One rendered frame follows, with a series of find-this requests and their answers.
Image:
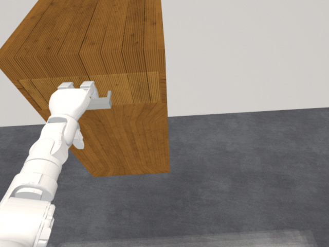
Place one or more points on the cabinet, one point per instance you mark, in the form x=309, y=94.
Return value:
x=68, y=38

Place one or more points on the handle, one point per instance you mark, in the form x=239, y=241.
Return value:
x=101, y=103

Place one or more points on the robot left upper arm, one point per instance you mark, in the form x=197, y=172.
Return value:
x=26, y=223

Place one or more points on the left robot forearm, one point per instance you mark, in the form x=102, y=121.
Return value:
x=38, y=177

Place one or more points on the drawer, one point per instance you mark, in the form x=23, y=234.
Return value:
x=130, y=88

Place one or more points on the robot left hand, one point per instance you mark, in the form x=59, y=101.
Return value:
x=73, y=102

